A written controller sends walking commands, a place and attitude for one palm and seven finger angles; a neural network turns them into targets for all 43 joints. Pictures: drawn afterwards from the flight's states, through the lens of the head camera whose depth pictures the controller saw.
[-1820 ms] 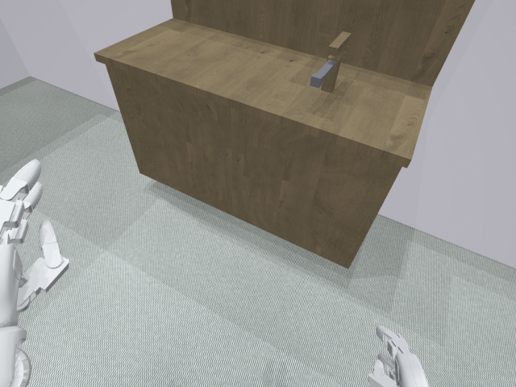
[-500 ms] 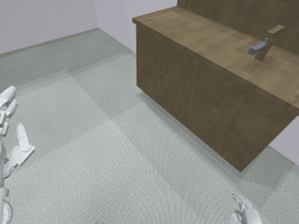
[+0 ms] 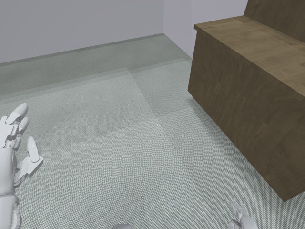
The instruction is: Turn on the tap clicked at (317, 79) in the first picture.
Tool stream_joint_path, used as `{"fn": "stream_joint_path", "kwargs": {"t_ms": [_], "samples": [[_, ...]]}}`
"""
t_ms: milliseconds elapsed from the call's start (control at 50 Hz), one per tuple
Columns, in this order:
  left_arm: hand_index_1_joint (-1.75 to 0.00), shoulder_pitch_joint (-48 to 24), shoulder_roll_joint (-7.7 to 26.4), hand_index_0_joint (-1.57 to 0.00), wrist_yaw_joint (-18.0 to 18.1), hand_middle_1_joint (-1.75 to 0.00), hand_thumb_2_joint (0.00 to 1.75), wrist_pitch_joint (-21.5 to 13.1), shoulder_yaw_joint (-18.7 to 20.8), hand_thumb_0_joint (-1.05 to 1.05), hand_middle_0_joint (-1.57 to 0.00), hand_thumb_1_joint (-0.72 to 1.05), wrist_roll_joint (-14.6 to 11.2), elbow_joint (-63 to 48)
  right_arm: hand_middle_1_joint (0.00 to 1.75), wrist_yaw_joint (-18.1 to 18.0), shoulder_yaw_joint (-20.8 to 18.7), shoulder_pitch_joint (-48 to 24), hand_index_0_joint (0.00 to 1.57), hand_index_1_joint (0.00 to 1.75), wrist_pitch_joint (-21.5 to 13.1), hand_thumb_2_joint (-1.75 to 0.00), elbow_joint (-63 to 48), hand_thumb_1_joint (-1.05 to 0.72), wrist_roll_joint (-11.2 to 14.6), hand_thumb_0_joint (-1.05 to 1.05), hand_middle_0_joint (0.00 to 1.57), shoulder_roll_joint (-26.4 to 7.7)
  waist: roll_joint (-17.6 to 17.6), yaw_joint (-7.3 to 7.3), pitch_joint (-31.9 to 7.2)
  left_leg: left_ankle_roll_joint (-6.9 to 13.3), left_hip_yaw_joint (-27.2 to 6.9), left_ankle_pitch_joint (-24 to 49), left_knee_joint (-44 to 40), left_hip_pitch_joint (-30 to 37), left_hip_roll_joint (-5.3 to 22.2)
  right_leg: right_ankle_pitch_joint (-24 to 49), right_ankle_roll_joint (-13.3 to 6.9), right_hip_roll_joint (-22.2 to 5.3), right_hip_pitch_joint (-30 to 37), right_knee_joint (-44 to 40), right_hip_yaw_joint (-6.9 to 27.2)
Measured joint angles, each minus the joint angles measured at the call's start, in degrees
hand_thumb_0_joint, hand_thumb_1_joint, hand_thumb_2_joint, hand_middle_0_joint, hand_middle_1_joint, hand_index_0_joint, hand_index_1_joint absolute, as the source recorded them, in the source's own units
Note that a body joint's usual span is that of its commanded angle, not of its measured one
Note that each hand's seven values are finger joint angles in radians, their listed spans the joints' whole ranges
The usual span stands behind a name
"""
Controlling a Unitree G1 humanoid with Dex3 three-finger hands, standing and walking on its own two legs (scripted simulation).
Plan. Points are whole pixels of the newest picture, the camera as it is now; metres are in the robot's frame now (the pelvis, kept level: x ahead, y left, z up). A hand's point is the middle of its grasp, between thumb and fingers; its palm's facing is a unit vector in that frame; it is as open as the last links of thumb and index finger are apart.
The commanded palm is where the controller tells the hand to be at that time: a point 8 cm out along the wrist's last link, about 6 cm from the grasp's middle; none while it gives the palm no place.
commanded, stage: walk around to get in front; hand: left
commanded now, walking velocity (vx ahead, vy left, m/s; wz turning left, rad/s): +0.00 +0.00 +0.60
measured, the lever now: out of the picture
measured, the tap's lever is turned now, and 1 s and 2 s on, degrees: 0 0 0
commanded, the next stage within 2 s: none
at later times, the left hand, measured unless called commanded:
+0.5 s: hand out of the picture +0.05 +0.29 +0.17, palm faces +0.59 -0.67 -0.46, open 7.4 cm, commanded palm +0.00 +0.31 +0.18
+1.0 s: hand out of the picture -0.10 +0.28 +0.19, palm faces +0.85 -0.41 -0.33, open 7.4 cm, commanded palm -0.16 +0.29 +0.18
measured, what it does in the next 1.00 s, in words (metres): walks backwards, turning left: left foot, then right foot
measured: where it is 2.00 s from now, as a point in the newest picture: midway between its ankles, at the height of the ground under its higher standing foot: outside the picture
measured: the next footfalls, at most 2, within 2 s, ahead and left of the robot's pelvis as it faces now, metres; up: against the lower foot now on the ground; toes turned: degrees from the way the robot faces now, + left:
left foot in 0.14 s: -0.01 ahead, +0.15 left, +0.00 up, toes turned +10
right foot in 0.54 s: -0.03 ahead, -0.09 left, +0.00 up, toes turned +15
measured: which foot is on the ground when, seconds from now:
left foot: up 0.00-0.12, down 0.14-0.54, up 0.56-0.98, down 1.00-1.00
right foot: down 0.00-0.16, up 0.18-0.52, down 0.54-1.00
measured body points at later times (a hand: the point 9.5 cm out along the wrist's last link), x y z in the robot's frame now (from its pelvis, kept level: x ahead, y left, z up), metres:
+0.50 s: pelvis -0.08 +0.00 +0.00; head -0.06 +0.00 +0.45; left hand +0.02 +0.32 +0.20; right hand +0.14 -0.14 -0.10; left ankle -0.05 +0.14 -0.74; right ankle -0.06 -0.11 -0.72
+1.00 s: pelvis -0.14 -0.03 -0.01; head -0.14 -0.02 +0.44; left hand -0.15 +0.30 +0.20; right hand +0.15 -0.16 -0.08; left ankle -0.23 +0.08 -0.74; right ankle -0.06 -0.10 -0.74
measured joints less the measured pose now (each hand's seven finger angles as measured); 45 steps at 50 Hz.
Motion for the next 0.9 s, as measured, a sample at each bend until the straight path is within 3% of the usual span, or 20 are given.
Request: {"fn": "stream_joint_path", "kwargs": {"t_ms": [100,140,160,180,220,260,300,400,520,560,580,620,660,700,780,900], "samples": [[-0.30,-1.2,1.6,-0.22,1.0,-0.30,0.90,-1.3,0.6,0.01,-0.22,0.88,0.2,-3.5,0.30,-1.5,-1.4,1.4,0.20,0.30,-0.8,-0.90,-1.0,-0.91,-0.6,0.02,0.20,-1.5,-2.0,-0.47,-0.9,1.7,1.6,-3.5,-18.1,8.9,2.5,0.9,0.3,-1.6,-2.3,0.4,-3.8],[-0.30,-0.8,2.0,-0.22,1.6,-0.30,0.90,-1.9,1.7,0.01,-0.22,0.89,-0.2,-6.6,0.30,-1.5,-1.9,1.4,0.20,0.30,-1.1,-0.90,-2.2,-0.91,-0.7,0.02,0.20,-2.4,-2.2,-0.73,-0.7,2.4,1.4,-0.9,-27.7,13.2,2.5,0.2,1.0,-2.3,-4.6,3.3,-4.8],[-0.30,-0.7,2.5,-0.22,1.9,-0.30,0.90,-2.2,2.5,0.01,-0.22,0.89,-0.5,-7.9,0.30,-1.5,-2.2,0.9,0.20,0.30,-1.2,-0.90,-2.6,-0.91,-0.8,0.02,0.20,-2.4,-3.1,-0.86,-0.1,2.4,1.5,4.6,-30.2,13.7,1.7,-0.7,1.4,-3.4,-6.0,5.9,-4.7],[-0.30,-0.8,2.9,-0.21,2.1,-0.30,0.90,-2.6,3.4,0.01,-0.22,0.89,-0.8,-8.6,0.30,-1.4,-2.3,0.2,0.20,0.30,-1.3,-0.90,-2.8,-0.91,-0.7,0.02,0.20,-1.8,-4.4,-0.61,0.8,2.7,1.9,5.7,-29.4,13.4,0.9,-4.2,2.6,-3.9,-7.7,10.1,-2.7],[-0.30,-0.7,3.3,-0.21,1.8,-0.30,0.90,-3.3,4.2,0.01,-0.21,0.89,-0.3,-8.4,0.30,-0.4,-2.2,-0.3,0.20,0.29,-2.2,-0.90,-2.8,-0.91,-0.6,0.02,0.19,-0.2,-4.6,-0.62,1.6,3.1,1.3,4.6,-28.5,13.1,0.7,-13.1,3.9,-1.8,-11.4,21.5,1.1],[-0.30,-0.5,3.5,-0.21,0.8,-0.30,0.90,-3.3,4.0,0.01,-0.21,0.89,0.3,-8.2,0.30,0.9,-1.7,0.0,0.20,0.29,-3.1,-0.90,-2.7,-0.91,-0.3,0.02,0.19,1.4,-3.4,-1.52,1.4,3.2,-1.0,5.1,-29.7,12.6,1.1,-14.9,4.7,0.5,-13.9,29.6,2.6],[-0.30,-0.2,3.5,-0.21,0.2,-0.30,0.90,-3.4,3.4,0.01,-0.21,0.89,0.4,-8.8,0.30,2.1,-0.9,0.5,0.20,0.29,-4.1,-0.90,-2.6,-0.91,0.3,0.02,0.19,2.8,-2.2,-1.73,1.3,3.0,-3.3,6.9,-31.5,12.3,1.3,-13.3,5.4,1.9,-14.7,31.2,3.2],[-0.30,3.3,3.8,-0.21,-0.4,-0.30,0.90,-3.4,3.5,0.01,-0.21,0.89,-0.9,-10.6,0.30,3.1,1.0,0.8,0.20,0.30,-4.8,-0.90,-2.4,-0.91,0.6,0.02,0.20,5.0,-0.2,-1.18,0.9,2.6,-6.6,10.4,-33.9,10.5,0.7,-11.9,6.3,3.9,-11.4,22.9,4.6],[-0.30,3.6,4.2,-0.21,-0.4,-0.30,0.90,-0.8,4.3,0.01,-0.21,0.89,-1.9,-6.8,0.30,2.6,1.9,-0.6,0.20,0.30,-4.2,-0.89,-1.4,-0.90,0.2,0.02,0.20,4.9,1.8,0.51,0.4,1.2,-9.3,12.7,-33.4,6.7,-1.5,-10.6,6.1,6.4,-1.4,6.1,5.3],[-0.30,2.0,2.8,-0.21,-0.5,-0.30,0.90,0.0,3.3,0.01,-0.21,0.89,-1.6,-5.3,0.30,2.5,1.5,-1.6,0.20,0.30,-3.6,-0.89,-1.0,-0.90,0.3,0.02,0.20,3.5,4.0,1.12,1.1,1.3,-10.4,11.1,-30.8,5.0,-1.1,-4.0,1.6,7.5,0.7,0.8,3.9],[-0.30,1.3,2.3,-0.21,-0.4,-0.30,0.90,0.5,2.5,0.01,-0.21,0.89,-1.4,-4.7,0.30,2.4,1.2,-1.9,0.20,0.30,-3.1,-0.89,-0.6,-0.90,0.4,0.02,0.20,3.0,4.5,1.13,1.4,1.3,-9.7,6.1,-26.6,3.5,-1.2,-3.2,-0.4,7.4,0.8,0.7,3.0],[-0.30,0.2,1.6,-0.21,-0.1,-0.30,0.90,1.0,1.0,0.01,-0.21,0.89,-1.3,-3.7,0.30,2.2,0.5,-1.7,0.20,0.30,-2.5,-0.89,0.4,-0.91,0.5,0.02,0.20,2.0,3.3,1.33,1.2,0.7,-7.2,0.0,-13.8,-0.2,-2.7,-3.4,-2.2,5.3,1.0,0.8,1.9],[-0.30,0.7,0.8,-0.21,0.0,-0.30,0.90,0.5,0.7,0.01,-0.21,0.89,-1.0,-2.9,0.30,1.8,0.1,-1.2,0.20,0.30,-1.7,-0.89,0.7,-0.91,0.4,0.02,0.20,1.0,1.9,1.01,0.5,-0.1,-4.3,-0.1,-3.2,-2.4,-2.8,-3.2,-2.4,3.4,1.5,-0.1,1.2],[-0.30,1.5,0.7,-0.21,0.0,-0.30,0.90,0.0,0.7,0.01,-0.21,0.89,-0.7,-1.9,0.30,0.9,-0.4,-0.8,0.20,0.30,-1.0,-0.89,0.5,-0.91,0.3,0.02,0.20,0.0,1.1,0.07,-0.3,-0.6,-2.4,0.9,1.8,-2.9,-1.7,-2.6,-2.2,2.1,1.9,-1.2,-0.2],[-0.30,0.9,1.4,-0.22,0.1,-0.30,0.90,-0.6,0.7,0.01,-0.22,0.89,-0.5,-0.4,0.30,-0.6,-1.9,0.1,0.20,0.30,-0.5,-0.90,0.2,-0.91,-0.3,0.02,0.20,-1.8,0.1,-0.81,-1.4,-0.3,0.2,1.8,-1.0,-0.3,1.2,-1.6,-2.2,0.1,1.9,-2.5,-3.5],[-0.30,0.5,1.8,-0.22,1.7,-0.30,0.90,-1.7,1.6,0.01,-0.22,0.88,-0.8,-4.8,0.30,-1.3,-3.3,1.1,0.20,0.29,-1.1,-0.90,-1.0,-0.91,-0.7,0.02,0.20,-3.3,-2.1,0.30,-1.5,1.7,3.5,-2.7,-16.1,6.6,3.4,-1.4,-1.7,-2.5,-0.3,-1.2,-6.9]]}}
